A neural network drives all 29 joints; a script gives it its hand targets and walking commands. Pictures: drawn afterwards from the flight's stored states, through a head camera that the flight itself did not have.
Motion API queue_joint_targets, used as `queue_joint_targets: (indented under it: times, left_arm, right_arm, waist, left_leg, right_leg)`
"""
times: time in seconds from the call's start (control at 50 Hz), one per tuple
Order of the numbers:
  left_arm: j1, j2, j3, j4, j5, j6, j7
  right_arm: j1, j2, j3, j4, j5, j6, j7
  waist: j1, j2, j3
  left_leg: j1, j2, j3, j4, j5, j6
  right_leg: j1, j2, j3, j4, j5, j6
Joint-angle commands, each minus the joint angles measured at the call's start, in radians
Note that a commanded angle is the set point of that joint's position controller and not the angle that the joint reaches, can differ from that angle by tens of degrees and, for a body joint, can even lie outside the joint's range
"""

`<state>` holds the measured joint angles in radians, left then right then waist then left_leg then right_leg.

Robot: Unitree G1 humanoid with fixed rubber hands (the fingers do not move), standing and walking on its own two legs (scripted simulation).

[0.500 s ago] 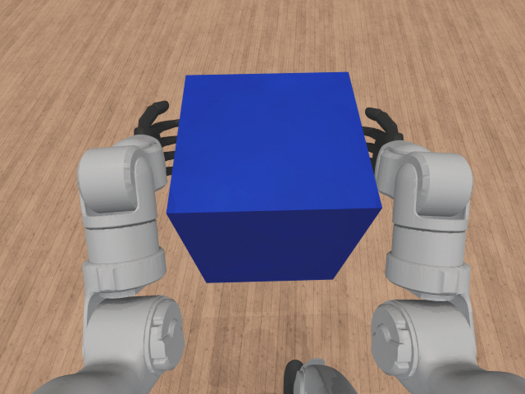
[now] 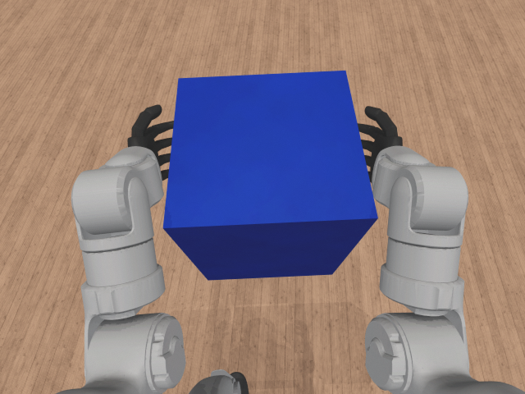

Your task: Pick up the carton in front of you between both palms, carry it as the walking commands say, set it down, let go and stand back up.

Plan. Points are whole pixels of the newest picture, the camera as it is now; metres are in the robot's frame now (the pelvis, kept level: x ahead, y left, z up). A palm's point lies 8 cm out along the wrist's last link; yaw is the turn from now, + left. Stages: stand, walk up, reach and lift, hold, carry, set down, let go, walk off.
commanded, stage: carry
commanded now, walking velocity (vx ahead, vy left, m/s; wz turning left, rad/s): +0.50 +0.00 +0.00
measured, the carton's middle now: (266, 190) +0.40 +0.00 +0.08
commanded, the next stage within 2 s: none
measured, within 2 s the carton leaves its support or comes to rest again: neither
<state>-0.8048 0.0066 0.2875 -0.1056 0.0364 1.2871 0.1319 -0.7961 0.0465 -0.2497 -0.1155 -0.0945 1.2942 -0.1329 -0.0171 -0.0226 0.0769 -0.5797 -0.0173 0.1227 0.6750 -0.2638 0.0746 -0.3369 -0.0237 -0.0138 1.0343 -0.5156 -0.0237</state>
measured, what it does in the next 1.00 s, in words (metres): climbs: right foot, then left foot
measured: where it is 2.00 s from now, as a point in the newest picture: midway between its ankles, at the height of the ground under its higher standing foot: (256, 147)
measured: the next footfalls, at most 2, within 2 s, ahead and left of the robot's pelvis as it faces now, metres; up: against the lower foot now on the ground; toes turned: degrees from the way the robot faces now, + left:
right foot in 0.36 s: +0.40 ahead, -0.11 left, +0.02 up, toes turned -5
left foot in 0.80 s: +0.65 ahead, +0.10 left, +0.04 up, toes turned +6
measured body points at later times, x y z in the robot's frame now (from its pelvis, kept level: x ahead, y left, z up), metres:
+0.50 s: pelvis +0.30 -0.03 +0.04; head +0.34 -0.03 +0.48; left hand +0.68 +0.14 +0.17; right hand +0.69 -0.16 +0.16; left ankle +0.20 +0.08 -0.58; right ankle +0.36 -0.10 -0.68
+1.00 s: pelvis +0.58 +0.02 +0.07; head +0.63 +0.03 +0.51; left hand +0.98 +0.15 +0.20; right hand +0.96 -0.15 +0.19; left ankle +0.60 +0.09 -0.67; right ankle +0.56 -0.11 -0.57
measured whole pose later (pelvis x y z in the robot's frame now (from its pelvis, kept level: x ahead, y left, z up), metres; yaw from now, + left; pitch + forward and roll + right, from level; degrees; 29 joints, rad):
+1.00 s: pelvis +0.58 +0.02 +0.07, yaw +0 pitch +5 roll -1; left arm -0.83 0.01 0.28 0.07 0.08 1.34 0.13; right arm -0.77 0.01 -0.24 0.04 -0.06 1.33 -0.15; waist -0.07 -0.01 0.02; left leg -0.40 -0.01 0.11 0.55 -0.33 0.06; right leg -0.68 -0.01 -0.02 1.26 -0.42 -0.03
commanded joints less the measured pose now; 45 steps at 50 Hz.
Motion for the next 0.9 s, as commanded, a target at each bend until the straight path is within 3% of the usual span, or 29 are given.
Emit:
queue_joint_targets:
  times: [0.0,0.02,0.06,0.14,0.2,0.28,0.3,0.32,0.34,0.36,0.38,0.4,0.42,0.44,0.48,0.54,0.6,0.64,0.7,0.74,0.76,0.78,0.8,0.82,0.84,0.86,0.88]
  left_arm:
    - [-0.7,-0.992,-0.709,0.023,-0.398,0.034,-0.247]
    - [-0.712,-1.012,-0.696,0.023,-0.386,0.031,-0.241]
    - [-0.723,-1.031,-0.672,0.013,-0.36,0.026,-0.222]
    - [-0.708,-1.008,-0.653,-0.002,-0.316,0.023,-0.182]
    - [-0.679,-0.97,-0.649,0.032,-0.288,0.032,-0.17]
    - [-0.662,-0.971,-0.649,0.124,-0.295,0.044,-0.189]
    - [-0.664,-0.98,-0.646,0.152,-0.303,0.044,-0.197]
    - [-0.659,-0.997,-0.639,0.185,-0.311,0.043,-0.206]
    - [-0.645,-1.014,-0.628,0.213,-0.322,0.038,-0.218]
    - [-0.642,-1.021,-0.619,0.232,-0.331,0.033,-0.229]
    - [-0.678,-1.035,-0.613,0.244,-0.344,0.02,-0.237]
    - [-0.696,-1.067,-0.625,0.224,-0.374,0.015,-0.244]
    - [-0.746,-1.109,-0.636,0.176,-0.407,0.007,-0.25]
    - [-0.806,-1.138,-0.651,0.124,-0.436,0.002,-0.254]
    - [-0.878,-1.174,-0.684,0.035,-0.487,-0.005,-0.254]
    - [-0.871,-1.156,-0.694,-0.043,-0.508,-0.004,-0.245]
    - [-0.833,-1.096,-0.699,-0.082,-0.499,0.006,-0.236]
    - [-0.79,-1.06,-0.701,-0.068,-0.481,0.016,-0.234]
    - [-0.733,-1.024,-0.701,-0.001,-0.45,0.031,-0.242]
    - [-0.713,-1.014,-0.692,0.058,-0.433,0.037,-0.248]
    - [-0.706,-1.017,-0.685,0.088,-0.429,0.039,-0.25]
    - [-0.712,-1.016,-0.679,0.112,-0.419,0.039,-0.252]
    - [-0.717,-1.032,-0.669,0.135,-0.417,0.041,-0.255]
    - [-0.739,-1.037,-0.656,0.152,-0.412,0.042,-0.258]
    - [-0.759,-1.067,-0.657,0.161,-0.409,0.036,-0.256]
    - [-0.764,-1.069,-0.641,0.152,-0.401,0.029,-0.251]
    - [-0.768,-1.081,-0.634,0.142,-0.394,0.025,-0.244]
  right_arm:
    - [-0.714,0.926,0.685,-0.018,0.456,0.012,0.232]
    - [-0.77,0.966,0.693,-0.051,0.486,0.009,0.24]
    - [-0.856,1.015,0.701,-0.106,0.529,0.006,0.248]
    - [-0.893,1.004,0.685,-0.151,0.556,0.012,0.247]
    - [-0.851,0.971,0.67,-0.089,0.543,0.023,0.25]
    - [-0.795,0.96,0.645,0.047,0.507,0.03,0.261]
    - [-0.786,0.963,0.637,0.08,0.496,0.03,0.261]
    - [-0.777,0.971,0.63,0.111,0.489,0.029,0.261]
    - [-0.777,0.978,0.623,0.131,0.48,0.026,0.261]
    - [-0.776,0.993,0.617,0.154,0.471,0.023,0.262]
    - [-0.812,1.003,0.597,0.146,0.463,0.02,0.26]
    - [-0.835,1.01,0.599,0.148,0.457,0.015,0.254]
    - [-0.847,1.021,0.593,0.129,0.458,0.007,0.246]
    - [-0.847,1.032,0.587,0.114,0.449,0.001,0.236]
    - [-0.836,1.033,0.582,0.07,0.434,-0.006,0.211]
    - [-0.793,1.006,0.584,0.016,0.409,-0.011,0.178]
    - [-0.772,0.957,0.6,-0.035,0.387,-0.009,0.159]
    - [-0.752,0.926,0.612,-0.04,0.379,0.0,0.155]
    - [-0.725,0.901,0.629,0.003,0.377,0.015,0.166]
    - [-0.719,0.899,0.629,0.054,0.383,0.024,0.182]
    - [-0.707,0.904,0.621,0.092,0.385,0.025,0.191]
    - [-0.697,0.908,0.61,0.123,0.393,0.025,0.201]
    - [-0.696,0.895,0.6,0.148,0.392,0.021,0.209]
    - [-0.699,0.928,0.592,0.181,0.4,0.013,0.216]
    - [-0.726,0.947,0.593,0.144,0.421,0.01,0.224]
    - [-0.78,0.994,0.613,0.108,0.456,0.005,0.23]
    - [-0.839,1.029,0.628,0.06,0.49,-0.001,0.236]
  waist:
    - [-0.075,0.146,-0.704]
    - [-0.071,0.1,-0.657]
    - [-0.058,0.1,-0.651]
    - [-0.061,0.132,-0.635]
    - [-0.059,0.155,-0.584]
    - [-0.038,0.194,-0.527]
    - [-0.016,0.196,-0.535]
    - [0.025,0.166,-0.577]
    - [0.069,0.12,-0.651]
    - [0.083,-0.042,-0.735]
    - [0.097,-0.301,-0.734]
    - [0.087,-0.227,-0.688]
    - [0.101,-0.129,-0.641]
    - [0.092,-0.04,-0.623]
    - [0.073,-0.037,-0.627]
    - [0.07,-0.061,-0.645]
    - [0.088,-0.077,-0.627]
    - [0.092,-0.099,-0.61]
    - [0.095,-0.122,-0.573]
    - [0.062,-0.132,-0.57]
    - [0.012,-0.108,-0.617]
    - [-0.035,-0.052,-0.681]
    - [-0.053,0.191,-0.811]
    - [-0.087,0.349,-0.773]
    - [-0.067,0.259,-0.724]
    - [-0.074,0.144,-0.678]
    - [-0.064,0.079,-0.641]
  left_leg:
    - [0.951,0.334,-0.554,-0.164,0.559,0.206]
    - [0.903,0.309,-0.479,-0.171,0.584,0.168]
    - [0.857,0.281,-0.411,-0.202,0.506,0.13]
    - [0.842,0.279,-0.353,-0.241,0.463,0.157]
    - [0.772,0.245,-0.26,-0.265,0.479,0.149]
    - [0.663,0.211,-0.135,-0.234,0.647,0.093]
    - [0.641,0.205,-0.103,-0.164,0.785,0.072]
    - [0.587,0.182,-0.043,-0.026,0.841,0.036]
    - [0.449,0.158,-0.023,0.122,0.667,-0.002]
    - [0.209,0.094,-0.042,0.34,0.258,-0.037]
    - [-0.093,-0.072,-0.089,0.579,-0.25,-0.059]
    - [-0.193,-0.015,-0.175,0.719,-0.255,-0.029]
    - [-0.234,0.006,-0.167,0.762,-0.215,-0.02]
    - [-0.238,0.032,-0.167,0.73,-0.159,-0.019]
    - [-0.209,0.055,-0.158,0.645,-0.115,-0.024]
    - [-0.241,0.056,-0.124,0.565,-0.132,-0.034]
    - [-0.276,0.069,-0.099,0.406,-0.116,-0.05]
    - [-0.222,0.065,-0.078,0.27,-0.038,-0.052]
    - [-0.095,0.017,-0.004,0.068,0.021,-0.04]
    - [0.089,-0.047,0.068,-0.077,0.024,-0.02]
    - [0.304,-0.072,0.101,-0.169,0.098,-0.004]
    - [0.568,0.014,-0.001,-0.162,0.095,0.019]
    - [0.868,0.324,-0.499,-0.167,0.078,0.157]
    - [0.957,0.368,-0.778,-0.276,0.257,0.248]
    - [0.954,0.371,-0.698,-0.216,0.337,0.25]
    - [0.891,0.342,-0.601,-0.183,0.414,0.229]
    - [0.825,0.32,-0.517,-0.189,0.422,0.188]
  right_leg:
    - [-0.479,0.032,0.052,0.395,0.018,-0.008]
    - [-0.498,0.012,0.048,0.338,0.061,-0.013]
    - [-0.47,-0.004,0.039,0.245,0.105,-0.012]
    - [-0.512,-0.005,-0.009,0.125,0.114,0.002]
    - [-0.464,-0.01,-0.045,-0.076,0.207,0.009]
    - [-0.242,0.051,-0.153,-0.346,0.288,-0.023]
    - [-0.147,0.086,-0.187,-0.404,0.296,-0.039]
    - [0.037,0.115,-0.218,-0.505,0.359,-0.059]
    - [0.289,0.068,-0.167,-0.518,0.353,-0.07]
    - [0.524,-0.191,0.236,-0.568,0.183,-0.133]
    - [0.681,-0.345,0.638,-0.649,0.347,-0.271]
    - [0.665,-0.323,0.616,-0.628,0.385,-0.279]
    - [0.603,-0.293,0.51,-0.592,0.493,-0.266]
    - [0.554,-0.271,0.413,-0.579,0.56,-0.234]
    - [0.499,-0.238,0.316,-0.602,0.544,-0.196]
    - [0.515,-0.24,0.272,-0.616,0.538,-0.216]
    - [0.531,-0.238,0.215,-0.627,0.571,-0.232]
    - [0.506,-0.213,0.152,-0.618,0.638,-0.211]
    - [0.469,-0.181,0.063,-0.582,0.766,-0.171]
    - [0.413,-0.159,-0.013,-0.485,0.94,-0.128]
    - [0.341,-0.132,-0.073,-0.351,1.002,-0.085]
    - [0.174,-0.115,-0.081,-0.199,0.809,-0.041]
    - [-0.136,-0.025,-0.064,0.073,0.419,0.02]
    - [-0.387,0.118,-0.021,0.268,-0.013,0.03]
    - [-0.492,0.057,0.05,0.399,-0.024,-0.002]
    - [-0.524,0.033,0.046,0.417,0.002,-0.01]
    - [-0.524,0.003,0.051,0.365,0.048,-0.015]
